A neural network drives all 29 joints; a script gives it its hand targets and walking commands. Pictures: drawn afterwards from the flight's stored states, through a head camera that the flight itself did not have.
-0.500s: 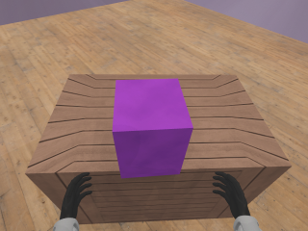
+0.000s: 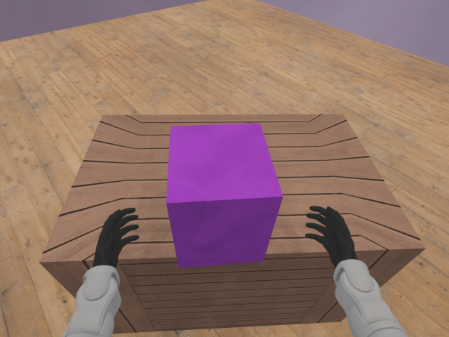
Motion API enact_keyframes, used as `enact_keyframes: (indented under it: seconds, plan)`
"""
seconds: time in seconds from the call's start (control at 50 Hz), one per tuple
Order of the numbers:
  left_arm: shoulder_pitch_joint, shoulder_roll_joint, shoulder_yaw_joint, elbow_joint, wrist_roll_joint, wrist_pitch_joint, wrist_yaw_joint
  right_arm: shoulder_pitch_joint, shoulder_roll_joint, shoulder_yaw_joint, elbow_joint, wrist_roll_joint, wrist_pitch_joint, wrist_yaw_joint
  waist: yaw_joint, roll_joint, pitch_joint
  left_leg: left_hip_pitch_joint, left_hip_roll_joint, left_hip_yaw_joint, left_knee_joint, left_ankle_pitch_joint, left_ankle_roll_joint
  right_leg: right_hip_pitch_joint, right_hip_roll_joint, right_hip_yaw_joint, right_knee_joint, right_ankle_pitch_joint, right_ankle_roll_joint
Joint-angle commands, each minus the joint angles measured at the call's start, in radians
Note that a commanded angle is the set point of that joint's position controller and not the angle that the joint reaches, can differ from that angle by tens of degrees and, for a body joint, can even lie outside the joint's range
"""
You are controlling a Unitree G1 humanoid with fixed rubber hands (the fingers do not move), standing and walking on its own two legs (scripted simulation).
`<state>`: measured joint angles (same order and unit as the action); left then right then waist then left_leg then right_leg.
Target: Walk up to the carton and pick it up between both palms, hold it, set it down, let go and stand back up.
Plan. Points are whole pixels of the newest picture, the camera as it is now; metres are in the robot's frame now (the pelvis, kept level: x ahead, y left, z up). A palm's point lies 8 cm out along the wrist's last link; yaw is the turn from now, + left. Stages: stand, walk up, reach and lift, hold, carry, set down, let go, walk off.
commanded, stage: reach and lift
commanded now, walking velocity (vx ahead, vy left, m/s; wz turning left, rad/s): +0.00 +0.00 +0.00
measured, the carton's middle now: (218, 196) +0.43 +0.03 -0.02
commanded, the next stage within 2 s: none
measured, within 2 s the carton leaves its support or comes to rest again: neither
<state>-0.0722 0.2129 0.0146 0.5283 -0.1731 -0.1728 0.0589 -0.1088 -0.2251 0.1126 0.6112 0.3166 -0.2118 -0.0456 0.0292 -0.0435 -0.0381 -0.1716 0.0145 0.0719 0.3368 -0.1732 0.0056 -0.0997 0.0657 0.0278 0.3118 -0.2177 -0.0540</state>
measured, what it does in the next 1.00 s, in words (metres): stands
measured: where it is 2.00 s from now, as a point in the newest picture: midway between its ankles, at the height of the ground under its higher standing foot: outside the picture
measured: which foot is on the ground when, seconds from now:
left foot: down 0.00-1.00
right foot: down 0.00-1.00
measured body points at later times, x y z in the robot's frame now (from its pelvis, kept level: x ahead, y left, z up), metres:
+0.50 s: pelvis -0.01 +0.00 +0.00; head +0.00 +0.01 +0.45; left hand +0.35 +0.23 +0.08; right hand +0.37 -0.19 +0.08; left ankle +0.00 +0.11 -0.75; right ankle -0.04 -0.08 -0.75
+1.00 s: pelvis -0.02 +0.00 +0.00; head +0.01 +0.01 +0.45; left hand +0.41 +0.24 +0.14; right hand +0.43 -0.18 +0.13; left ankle +0.00 +0.11 -0.75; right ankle -0.03 -0.08 -0.75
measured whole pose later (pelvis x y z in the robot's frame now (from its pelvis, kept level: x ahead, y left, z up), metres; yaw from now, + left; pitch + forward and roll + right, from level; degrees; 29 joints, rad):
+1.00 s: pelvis -0.02 +0.00 +0.00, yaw +1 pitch +10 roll +0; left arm -0.75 0.34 0.08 0.65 -0.26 0.34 0.06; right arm -0.82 -0.33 0.05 0.80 0.36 0.26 -0.10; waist 0.02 -0.01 -0.13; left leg -0.38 0.01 0.04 0.33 -0.12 0.01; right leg -0.31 0.07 0.00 0.31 -0.17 -0.05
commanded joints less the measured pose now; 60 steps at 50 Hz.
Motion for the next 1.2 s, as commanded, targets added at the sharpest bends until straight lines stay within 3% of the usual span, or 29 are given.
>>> enact_keyframes:
  seconds: [0.0, 0.32, 0.54, 0.8, 1.02, 1.1, 1.18]
  plan:
    - [-0.338, 0.122, 0.045, -0.255, 0.000, 0.015, -0.001, -0.367, -0.168, -0.077, -0.226, 0.013, 0.006, -0.005, -0.003, 0.052, -0.301, 0.265, 0.007, -0.052, 0.007, 0.331, -0.044, -0.059, -0.048, 0.032, -0.047, 0.444, 0.071]
    - [-0.627, 0.178, 0.107, -0.323, -0.017, 0.306, -0.011, -0.685, -0.196, -0.128, -0.261, -0.005, 0.228, -0.037, 0.003, 0.050, -0.386, 0.280, 0.011, -0.059, -0.005, 0.285, 0.001, -0.098, -0.050, 0.019, -0.058, 0.373, 0.076]
    - [-0.838, 0.238, 0.134, -0.278, -0.043, 0.379, -0.014, -0.909, -0.222, -0.138, -0.224, 0.000, 0.312, -0.062, -0.002, 0.055, -0.538, 0.256, 0.008, -0.064, 0.023, 0.344, 0.018, -0.084, -0.047, 0.014, -0.023, 0.451, 0.081]
    - [-1.064, 0.293, 0.128, -0.169, -0.069, 0.446, -0.009, -1.159, -0.272, -0.133, -0.103, 0.028, 0.394, -0.066, -0.010, 0.062, -0.669, 0.249, 0.007, -0.084, 0.057, 0.422, 0.021, -0.125, -0.044, 0.000, 0.000, 0.532, 0.086]
    - [-1.206, 0.304, 0.100, 0.026, -0.080, 0.430, -0.004, -1.305, -0.297, -0.113, 0.080, 0.041, 0.415, -0.044, -0.009, 0.052, -0.708, 0.221, 0.008, -0.101, 0.071, 0.437, 0.028, -0.143, -0.048, -0.009, 0.009, 0.571, 0.093]
    - [-1.175, 0.269, 0.106, 0.144, -0.050, 0.355, -0.018, -1.262, -0.268, -0.101, 0.171, 0.031, 0.375, -0.040, -0.010, 0.044, -0.668, 0.185, 0.007, -0.102, 0.063, 0.421, 0.029, -0.116, -0.053, -0.004, 0.002, 0.577, 0.090]
    - [-1.118, 0.217, 0.108, 0.267, -0.015, 0.214, -0.034, -1.180, -0.229, -0.090, 0.248, 0.020, 0.282, -0.027, -0.015, 0.055, -0.635, 0.131, 0.004, -0.096, 0.057, 0.391, 0.017, -0.102, -0.052, 0.007, -0.002, 0.557, 0.080]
